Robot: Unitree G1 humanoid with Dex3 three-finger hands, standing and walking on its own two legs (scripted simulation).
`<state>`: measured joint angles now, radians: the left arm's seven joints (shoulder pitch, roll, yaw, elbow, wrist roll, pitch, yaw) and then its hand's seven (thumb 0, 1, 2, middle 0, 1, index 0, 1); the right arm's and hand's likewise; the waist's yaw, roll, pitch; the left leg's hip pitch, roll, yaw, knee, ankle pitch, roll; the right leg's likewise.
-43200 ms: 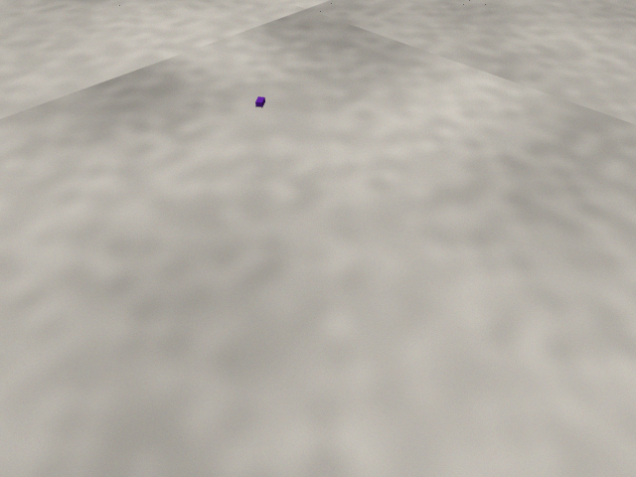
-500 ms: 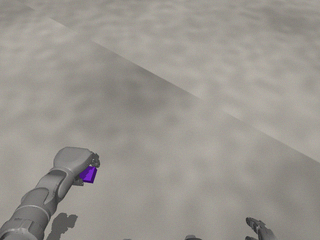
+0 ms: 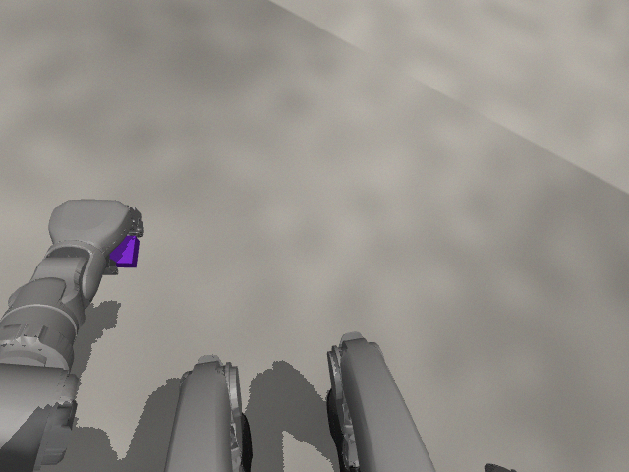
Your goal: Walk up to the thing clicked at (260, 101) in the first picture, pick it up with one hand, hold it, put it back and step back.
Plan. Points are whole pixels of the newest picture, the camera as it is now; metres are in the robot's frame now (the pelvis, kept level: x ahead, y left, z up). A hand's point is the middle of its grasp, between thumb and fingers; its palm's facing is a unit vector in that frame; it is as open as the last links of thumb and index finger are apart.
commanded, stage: crouch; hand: left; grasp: from above
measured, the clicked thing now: (111, 251) +0.46 +0.23 -0.16
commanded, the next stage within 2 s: lower in 1.26 s
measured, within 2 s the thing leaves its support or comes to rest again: neither
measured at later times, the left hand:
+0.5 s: hand (133, 268) +0.47 +0.24 -0.28, palm faces -0.47 +0.04 -0.88, open 6.9 cm
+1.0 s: hand (139, 270) +0.49 +0.25 -0.35, palm faces -0.47 +0.04 -0.88, open 6.9 cm
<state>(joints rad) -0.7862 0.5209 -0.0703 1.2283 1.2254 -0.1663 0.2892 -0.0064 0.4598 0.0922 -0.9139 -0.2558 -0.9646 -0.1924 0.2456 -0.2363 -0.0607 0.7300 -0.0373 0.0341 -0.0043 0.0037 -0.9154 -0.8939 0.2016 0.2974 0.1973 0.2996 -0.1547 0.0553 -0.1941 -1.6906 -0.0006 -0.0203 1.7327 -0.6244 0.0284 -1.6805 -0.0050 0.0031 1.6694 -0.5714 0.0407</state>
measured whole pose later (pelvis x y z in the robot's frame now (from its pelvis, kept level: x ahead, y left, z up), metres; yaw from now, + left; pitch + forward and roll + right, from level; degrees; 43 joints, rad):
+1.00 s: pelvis -0.01 -0.01 -0.19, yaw -4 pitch +35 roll -9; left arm -1.05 0.82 0.05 1.44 1.35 -0.31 0.32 0.00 0.50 0.00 -0.96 -0.16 -1.01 -0.09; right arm 0.18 -0.27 0.07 0.71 -0.13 0.00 0.13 0.00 -0.92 -0.90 0.20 0.30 0.20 0.30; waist -0.27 0.00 -0.04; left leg -2.29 -0.02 -0.11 2.36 -0.70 0.01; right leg -2.23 0.00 -0.07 2.24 -0.64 0.04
